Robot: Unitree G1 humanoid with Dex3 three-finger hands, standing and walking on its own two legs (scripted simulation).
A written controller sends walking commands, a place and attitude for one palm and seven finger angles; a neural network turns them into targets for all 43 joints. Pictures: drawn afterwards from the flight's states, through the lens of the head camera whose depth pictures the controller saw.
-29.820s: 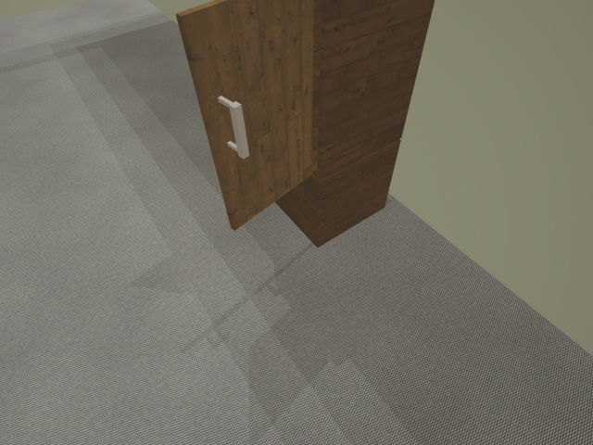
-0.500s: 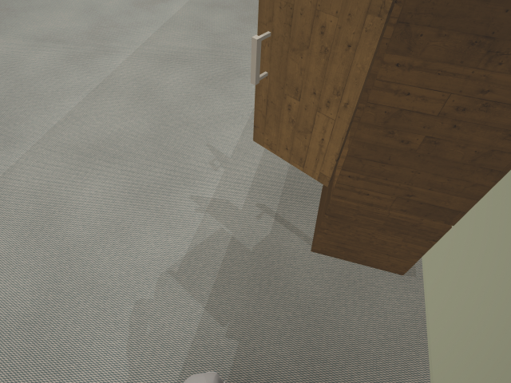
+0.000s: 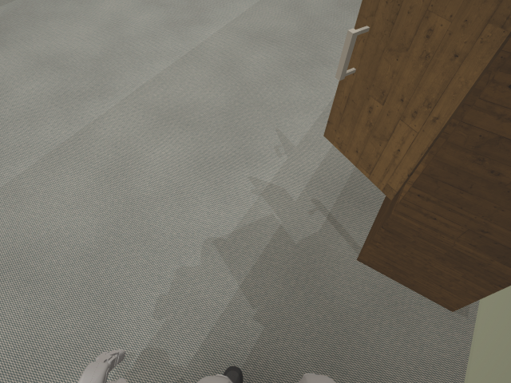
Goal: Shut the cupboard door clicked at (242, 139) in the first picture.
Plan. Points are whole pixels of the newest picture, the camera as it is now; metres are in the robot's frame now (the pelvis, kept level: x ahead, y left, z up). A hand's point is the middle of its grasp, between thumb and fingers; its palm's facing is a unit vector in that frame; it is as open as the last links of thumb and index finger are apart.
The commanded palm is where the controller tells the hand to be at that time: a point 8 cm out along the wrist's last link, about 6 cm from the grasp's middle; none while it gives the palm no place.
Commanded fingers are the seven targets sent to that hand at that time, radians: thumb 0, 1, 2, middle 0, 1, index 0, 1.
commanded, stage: walk to a spot facing it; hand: left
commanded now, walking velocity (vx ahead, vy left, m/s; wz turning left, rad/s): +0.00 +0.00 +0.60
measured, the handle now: (351, 53) +0.89 -0.24 +0.01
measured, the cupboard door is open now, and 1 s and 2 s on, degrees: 64 64 64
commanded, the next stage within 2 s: turn to face it in 1.72 s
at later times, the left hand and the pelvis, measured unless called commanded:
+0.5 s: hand out of the picture -0.05 +0.15 -0.17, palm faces +0.38 -0.89 -0.25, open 7.3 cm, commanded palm none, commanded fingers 0.00 0.90 0.90 -0.20 -0.30 -0.20 -0.30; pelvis +0.00 -0.04 -0.01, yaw +21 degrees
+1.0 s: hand (104, 380) +0.14 +0.26 -0.15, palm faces +0.49 -0.82 -0.28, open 7.4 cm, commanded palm none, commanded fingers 0.00 0.90 0.90 -0.20 -0.30 -0.20 -0.30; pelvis +0.13 +0.00 -0.02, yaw +34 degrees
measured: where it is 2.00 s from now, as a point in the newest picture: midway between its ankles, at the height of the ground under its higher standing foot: (184, 320)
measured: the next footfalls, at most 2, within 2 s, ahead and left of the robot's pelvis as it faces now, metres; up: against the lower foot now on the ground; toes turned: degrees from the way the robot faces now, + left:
right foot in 0.08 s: +0.03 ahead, -0.14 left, +0.00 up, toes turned +5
left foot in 0.56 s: -0.02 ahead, +0.09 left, +0.00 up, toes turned +28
